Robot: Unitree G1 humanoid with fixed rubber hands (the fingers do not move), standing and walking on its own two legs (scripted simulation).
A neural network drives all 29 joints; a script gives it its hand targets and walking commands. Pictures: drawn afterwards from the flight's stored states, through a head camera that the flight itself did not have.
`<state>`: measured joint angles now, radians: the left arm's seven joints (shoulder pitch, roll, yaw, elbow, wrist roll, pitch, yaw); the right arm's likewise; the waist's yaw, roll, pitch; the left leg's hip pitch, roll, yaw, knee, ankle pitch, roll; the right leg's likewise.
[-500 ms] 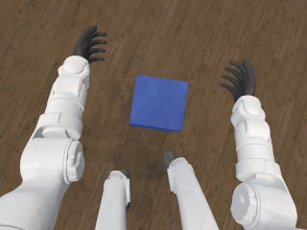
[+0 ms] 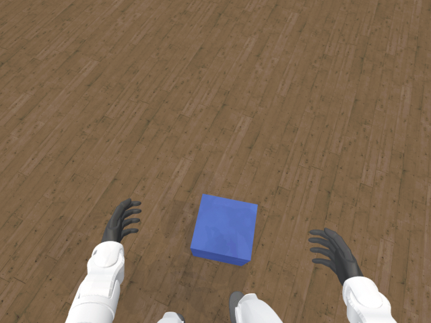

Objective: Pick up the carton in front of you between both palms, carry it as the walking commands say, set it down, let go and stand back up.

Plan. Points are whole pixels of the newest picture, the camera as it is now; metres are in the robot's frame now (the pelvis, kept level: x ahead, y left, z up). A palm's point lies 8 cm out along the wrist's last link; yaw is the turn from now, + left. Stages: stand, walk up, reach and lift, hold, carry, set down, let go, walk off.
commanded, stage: let go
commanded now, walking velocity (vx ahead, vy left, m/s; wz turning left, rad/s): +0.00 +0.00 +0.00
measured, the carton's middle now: (223, 232) +0.39 -0.06 -0.62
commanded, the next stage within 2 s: stand in 0.80 s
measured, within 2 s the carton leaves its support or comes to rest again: neither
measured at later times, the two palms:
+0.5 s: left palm (45, 307) +0.19 +0.27 -0.03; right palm (335, 283) +0.19 -0.20 -0.04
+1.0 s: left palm out of the picture +0.15 +0.29 -0.05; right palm (373, 304) +0.15 -0.27 -0.07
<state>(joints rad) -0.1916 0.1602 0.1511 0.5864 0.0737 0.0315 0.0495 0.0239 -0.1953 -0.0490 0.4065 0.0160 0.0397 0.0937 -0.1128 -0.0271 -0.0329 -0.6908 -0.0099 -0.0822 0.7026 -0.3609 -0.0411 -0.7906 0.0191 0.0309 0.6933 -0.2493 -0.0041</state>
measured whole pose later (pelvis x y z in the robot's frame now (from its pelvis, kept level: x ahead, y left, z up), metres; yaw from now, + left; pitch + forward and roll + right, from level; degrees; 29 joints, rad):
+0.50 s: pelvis +0.03 +0.03 +0.03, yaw -1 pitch -1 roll -1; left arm 0.24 0.21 0.04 0.44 0.00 0.07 -0.06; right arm 0.22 -0.21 -0.05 0.43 -0.02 0.09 0.07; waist 0.00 0.03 0.07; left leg -0.08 -0.02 -0.06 0.42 -0.32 0.01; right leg -0.17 0.00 0.06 0.40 -0.21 0.03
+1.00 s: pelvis +0.02 +0.01 +0.02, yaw -1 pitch +0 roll +0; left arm 0.21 0.30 0.06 0.68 0.05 0.02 0.01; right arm 0.23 -0.32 -0.05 0.62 -0.05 0.04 -0.01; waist 0.00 0.05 0.02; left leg -0.17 0.00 -0.07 0.54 -0.37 -0.02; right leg -0.28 0.02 0.04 0.55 -0.27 0.00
